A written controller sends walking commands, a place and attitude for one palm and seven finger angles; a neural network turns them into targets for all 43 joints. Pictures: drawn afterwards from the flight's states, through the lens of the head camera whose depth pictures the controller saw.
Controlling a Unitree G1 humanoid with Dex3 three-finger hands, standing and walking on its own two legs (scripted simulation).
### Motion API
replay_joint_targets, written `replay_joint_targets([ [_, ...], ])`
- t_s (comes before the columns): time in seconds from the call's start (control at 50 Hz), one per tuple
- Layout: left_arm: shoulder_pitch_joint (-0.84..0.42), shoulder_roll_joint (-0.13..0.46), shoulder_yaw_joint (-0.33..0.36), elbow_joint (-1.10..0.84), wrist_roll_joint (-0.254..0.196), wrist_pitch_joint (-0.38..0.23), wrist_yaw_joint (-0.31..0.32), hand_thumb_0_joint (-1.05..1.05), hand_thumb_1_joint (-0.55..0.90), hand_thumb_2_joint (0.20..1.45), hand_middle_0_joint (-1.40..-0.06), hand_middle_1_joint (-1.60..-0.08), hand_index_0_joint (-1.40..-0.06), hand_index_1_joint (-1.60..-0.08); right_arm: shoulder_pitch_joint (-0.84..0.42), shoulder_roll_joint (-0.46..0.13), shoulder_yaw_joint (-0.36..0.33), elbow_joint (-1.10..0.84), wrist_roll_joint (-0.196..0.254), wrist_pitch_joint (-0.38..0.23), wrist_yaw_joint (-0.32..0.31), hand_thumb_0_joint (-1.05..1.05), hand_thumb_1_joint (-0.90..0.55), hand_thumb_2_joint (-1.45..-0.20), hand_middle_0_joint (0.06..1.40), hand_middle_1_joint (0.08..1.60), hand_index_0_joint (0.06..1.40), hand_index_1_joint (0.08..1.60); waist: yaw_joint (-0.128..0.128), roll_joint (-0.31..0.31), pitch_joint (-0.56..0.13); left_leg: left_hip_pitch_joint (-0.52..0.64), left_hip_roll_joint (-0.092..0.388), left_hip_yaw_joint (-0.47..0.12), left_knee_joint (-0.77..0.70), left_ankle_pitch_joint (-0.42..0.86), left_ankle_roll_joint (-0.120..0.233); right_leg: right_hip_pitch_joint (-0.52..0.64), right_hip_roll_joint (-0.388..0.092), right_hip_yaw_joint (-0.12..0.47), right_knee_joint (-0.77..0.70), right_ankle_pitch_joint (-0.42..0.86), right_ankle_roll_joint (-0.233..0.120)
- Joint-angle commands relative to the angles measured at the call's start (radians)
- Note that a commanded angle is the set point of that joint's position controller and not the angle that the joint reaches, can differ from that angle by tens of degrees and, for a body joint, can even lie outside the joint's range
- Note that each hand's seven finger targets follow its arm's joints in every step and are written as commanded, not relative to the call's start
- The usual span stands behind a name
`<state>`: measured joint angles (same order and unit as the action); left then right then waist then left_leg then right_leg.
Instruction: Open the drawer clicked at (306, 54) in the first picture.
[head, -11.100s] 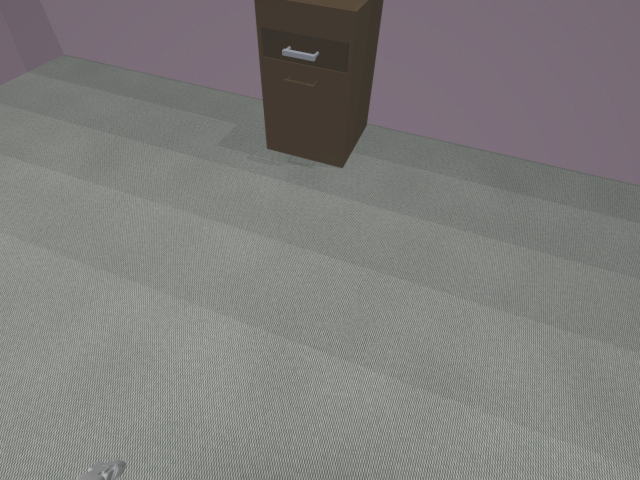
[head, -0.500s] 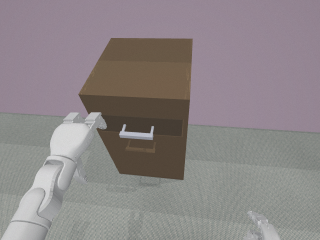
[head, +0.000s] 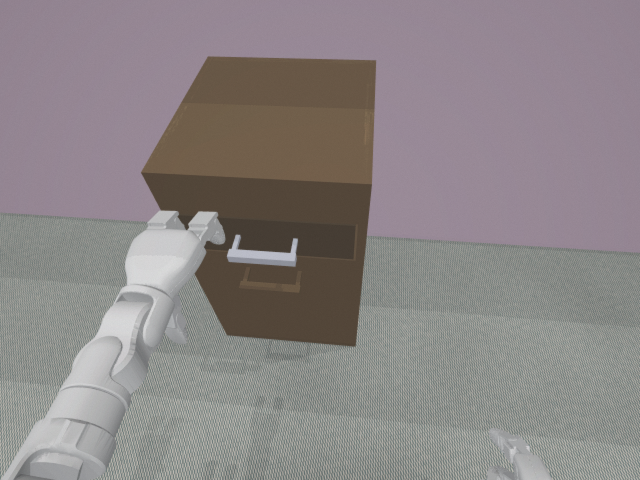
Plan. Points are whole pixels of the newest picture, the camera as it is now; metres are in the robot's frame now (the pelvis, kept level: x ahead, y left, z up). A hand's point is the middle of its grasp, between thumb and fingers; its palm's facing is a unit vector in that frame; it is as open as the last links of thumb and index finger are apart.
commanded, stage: move the hooked fingers above the handle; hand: left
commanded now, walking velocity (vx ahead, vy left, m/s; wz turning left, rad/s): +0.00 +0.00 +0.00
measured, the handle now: (264, 249) +0.57 +0.19 -0.20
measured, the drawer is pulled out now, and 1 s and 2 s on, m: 0.00 0.00 0.00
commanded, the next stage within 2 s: lower the fingers behind the handle in 1.86 s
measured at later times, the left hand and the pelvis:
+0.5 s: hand (220, 259) +0.44 +0.22 -0.05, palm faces -0.06 -0.02 -1.00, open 13.8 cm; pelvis -0.01 +0.00 -0.04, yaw -1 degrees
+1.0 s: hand (243, 253) +0.50 +0.21 -0.12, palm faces -0.07 -0.02 -1.00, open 13.8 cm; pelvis -0.03 +0.02 -0.10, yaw -1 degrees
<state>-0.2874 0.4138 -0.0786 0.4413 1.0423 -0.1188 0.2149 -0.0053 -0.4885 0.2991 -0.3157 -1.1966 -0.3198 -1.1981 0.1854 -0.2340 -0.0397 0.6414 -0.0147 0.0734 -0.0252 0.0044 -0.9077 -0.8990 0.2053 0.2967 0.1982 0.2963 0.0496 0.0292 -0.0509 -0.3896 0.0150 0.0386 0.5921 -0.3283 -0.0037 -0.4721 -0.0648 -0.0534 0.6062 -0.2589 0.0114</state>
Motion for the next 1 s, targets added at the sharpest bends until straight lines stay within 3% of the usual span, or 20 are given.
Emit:
replay_joint_targets([
  [0.0,-0.414,0.19,0.103,-0.058,0.025,0.026,0.098,0.0,-0.5,0.3,-0.3,-1.2,-0.3,-1.2,0.022,-0.133,-0.057,-0.098,0.003,-0.027,-0.007,0.0,-0.9,-0.9,0.2,0.3,0.2,0.3,-0.045,-0.012,-0.3,0.007,-0.054,-0.001,-0.029,0.269,0.026,0.126,0.076,0.001,-0.014,0.193,-0.057],
  [0.06,-0.497,0.208,0.103,0.043,0.03,0.027,0.107,0.0,-0.5,0.3,-0.3,-1.2,-0.3,-1.2,0.059,-0.142,-0.065,-0.081,0.003,-0.023,-0.014,0.0,-0.9,-0.9,0.2,0.3,0.2,0.3,-0.066,-0.036,-0.32,-0.036,-0.055,0.005,-0.003,0.24,0.033,0.111,0.074,0.012,-0.003,0.192,-0.052],
  [0.1,-0.51,0.239,0.129,0.082,0.035,0.014,0.11,0.0,-0.5,0.3,-0.3,-1.2,-0.3,-1.2,0.08,-0.146,-0.069,-0.084,0.001,-0.018,-0.018,0.0,-0.9,-0.9,0.2,0.3,0.2,0.3,-0.058,-0.024,-0.361,-0.06,-0.059,0.004,0.011,0.239,0.035,0.12,0.074,0.017,0.015,0.197,-0.054],
  [0.12,-0.548,0.216,0.106,0.091,0.035,0.003,0.112,0.0,-0.5,0.3,-0.3,-1.2,-0.3,-1.2,0.092,-0.145,-0.071,-0.076,0.0,-0.016,-0.019,0.0,-0.9,-0.9,0.2,0.3,0.2,0.3,-0.076,-0.016,-0.367,-0.06,-0.057,0.006,0.026,0.246,0.037,0.1,0.074,0.017,0.021,0.21,-0.052],
  [0.16,-0.57,0.229,0.121,0.147,0.038,-0.019,0.118,0.0,-0.5,0.3,-0.3,-1.2,-0.3,-1.2,0.123,-0.149,-0.077,-0.064,-0.003,-0.015,-0.02,0.0,-0.9,-0.9,0.2,0.3,0.2,0.3,-0.082,-0.041,-0.379,-0.096,-0.056,0.005,0.048,0.251,0.04,0.087,0.075,0.02,0.041,0.224,-0.052],
  [0.2,-0.599,0.256,0.145,0.184,0.047,-0.039,0.133,0.0,-0.5,0.3,-0.3,-1.2,-0.3,-1.2,0.14,-0.154,-0.081,-0.054,-0.007,-0.011,-0.019,0.0,-0.9,-0.9,0.2,0.3,0.2,0.3,-0.089,-0.035,-0.385,-0.13,-0.056,0.003,0.067,0.233,0.041,0.059,0.075,0.023,0.059,0.21,-0.051],
  [0.26,-0.609,0.241,0.145,0.23,0.06,-0.059,0.165,0.0,-0.5,0.3,-0.3,-1.2,-0.3,-1.2,0.171,-0.154,-0.09,-0.035,-0.016,-0.008,-0.009,0.0,-0.9,-0.9,0.2,0.3,0.2,0.3,-0.091,-0.002,-0.435,-0.158,-0.053,0.005,0.111,0.274,0.039,0.019,0.079,0.023,0.104,0.248,-0.056],
  [0.28,-0.61,0.243,0.156,0.261,0.064,-0.059,0.176,0.0,-0.5,0.3,-0.3,-1.2,-0.3,-1.2,0.175,-0.155,-0.092,-0.029,-0.019,-0.006,-0.005,0.0,-0.9,-0.9,0.2,0.3,0.2,0.3,-0.097,-0.035,-0.444,-0.183,-0.052,0.002,0.125,0.27,0.042,0.015,0.08,0.022,0.113,0.249,-0.055],
  [0.36,-0.68,0.261,0.151,0.349,0.083,-0.03,0.223,0.0,-0.5,0.3,-0.3,-1.2,-0.3,-1.2,0.203,-0.168,-0.093,-0.009,-0.022,-0.003,0.007,0.0,-0.9,-0.9,0.2,0.3,0.2,0.3,-0.123,-0.019,-0.435,-0.258,-0.05,0.005,0.165,0.205,0.043,-0.066,0.081,0.026,0.144,0.192,-0.051],
  [0.4,-0.731,0.304,0.176,0.354,0.094,-0.021,0.24,0.0,-0.5,0.3,-0.3,-1.2,-0.3,-1.2,0.216,-0.176,-0.093,-0.004,-0.026,-0.002,0.01,0.0,-0.9,-0.9,0.2,0.3,0.2,0.3,-0.124,-0.004,-0.489,-0.27,-0.051,0.0,0.188,0.216,0.045,-0.076,0.083,0.027,0.173,0.195,-0.052],
  [0.46,-0.794,0.252,0.13,0.406,0.098,-0.002,0.254,0.0,-0.5,0.3,-0.3,-1.2,-0.3,-1.2,0.236,-0.174,-0.099,0.013,-0.032,-0.007,0.016,0.0,-0.9,-0.9,0.2,0.3,0.2,0.3,-0.157,0.014,-0.51,-0.278,-0.045,-0.005,0.224,0.202,0.046,-0.144,0.086,0.023,0.194,0.171,-0.051],
  [0.54,-0.86,0.284,0.14,0.431,0.101,0.001,0.254,0.0,-0.5,0.3,-0.3,-1.2,-0.3,-1.2,0.259,-0.182,-0.095,0.025,-0.038,-0.01,0.017,0.0,-0.9,-0.9,0.2,0.3,0.2,0.3,-0.17,0.029,-0.56,-0.31,-0.043,-0.016,0.267,0.194,0.048,-0.189,0.086,0.022,0.235,0.155,-0.049],
  [0.58,-0.859,0.307,0.159,0.491,0.097,0.01,0.252,0.0,-0.5,0.3,-0.3,-1.2,-0.3,-1.2,0.26,-0.19,-0.088,0.036,-0.041,-0.009,0.018,0.0,-0.9,-0.9,0.2,0.3,0.2,0.3,-0.18,-0.005,-0.529,-0.363,-0.043,-0.019,0.29,0.169,0.052,-0.219,0.088,0.02,0.25,0.136,-0.047],
  [0.62,-0.895,0.293,0.134,0.504,0.107,0.014,0.253,0.0,-0.5,0.3,-0.3,-1.2,-0.3,-1.2,0.268,-0.189,-0.086,0.032,-0.042,-0.012,0.019,0.0,-0.9,-0.9,0.2,0.3,0.2,0.3,-0.191,0.028,-0.531,-0.384,-0.043,-0.022,0.31,0.147,0.05,-0.263,0.086,0.02,0.267,0.108,-0.046],
  [0.74,-0.981,0.34,0.149,0.545,0.117,0.017,0.248,0.0,-0.5,0.3,-0.3,-1.2,-0.3,-1.2,0.294,-0.2,-0.077,0.038,-0.051,-0.019,0.02,0.0,-0.9,-0.9,0.2,0.3,0.2,0.3,-0.224,0.045,-0.581,-0.434,-0.032,-0.041,0.392,0.166,0.05,-0.357,0.088,0.011,0.344,0.102,-0.045],
  [0.78,-1.014,0.301,0.122,0.543,0.118,0.015,0.244,0.0,-0.5,0.3,-0.3,-1.2,-0.3,-1.2,0.301,-0.197,-0.079,0.036,-0.055,-0.022,0.024,0.0,-0.9,-0.9,0.2,0.3,0.2,0.3,-0.236,0.088,-0.61,-0.414,-0.029,-0.053,0.414,0.19,0.045,-0.408,0.089,0.003,0.367,0.095,-0.048],
  [0.8,-1.022,0.322,0.134,0.549,0.12,0.015,0.244,0.0,-0.5,0.3,-0.3,-1.2,-0.3,-1.2,0.312,-0.203,-0.079,0.04,-0.054,-0.022,0.024,0.0,-0.9,-0.9,0.2,0.3,0.2,0.3,-0.241,0.074,-0.619,-0.418,-0.025,-0.061,0.428,0.192,0.044,-0.423,0.089,0.0,0.38,0.091,-0.046],
  [0.9,-1.108,0.337,0.136,0.55,0.128,0.021,0.249,0.0,-0.5,0.3,-0.3,-1.2,-0.3,-1.2,0.332,-0.209,-0.075,0.053,-0.063,-0.025,0.028,0.0,-0.9,-0.9,0.2,0.3,0.2,0.3,-0.269,0.124,-0.66,-0.435,-0.014,-0.078,0.489,0.227,0.041,-0.505,0.09,-0.006,0.432,0.086,-0.046],
  [0.94,-1.103,0.36,0.153,0.566,0.132,0.03,0.252,0.0,-0.5,0.3,-0.3,-1.2,-0.3,-1.2,0.332,-0.21,-0.071,0.053,-0.065,-0.022,0.031,0.0,-0.9,-0.9,0.2,0.3,0.2,0.3,-0.261,0.136,-0.674,-0.456,-0.015,-0.081,0.51,0.24,0.038,-0.517,0.09,-0.009,0.455,0.09,-0.049],
  [0.98,-1.148,0.35,0.14,0.572,0.135,0.039,0.254,0.0,-0.5,0.3,-0.3,-1.2,-0.3,-1.2,0.333,-0.209,-0.067,0.056,-0.067,-0.021,0.033,0.0,-0.9,-0.9,0.2,0.3,0.2,0.3,-0.28,0.136,-0.68,-0.478,-0.011,-0.088,0.533,0.246,0.04,-0.544,0.091,-0.011,0.475,0.089,-0.048],
])
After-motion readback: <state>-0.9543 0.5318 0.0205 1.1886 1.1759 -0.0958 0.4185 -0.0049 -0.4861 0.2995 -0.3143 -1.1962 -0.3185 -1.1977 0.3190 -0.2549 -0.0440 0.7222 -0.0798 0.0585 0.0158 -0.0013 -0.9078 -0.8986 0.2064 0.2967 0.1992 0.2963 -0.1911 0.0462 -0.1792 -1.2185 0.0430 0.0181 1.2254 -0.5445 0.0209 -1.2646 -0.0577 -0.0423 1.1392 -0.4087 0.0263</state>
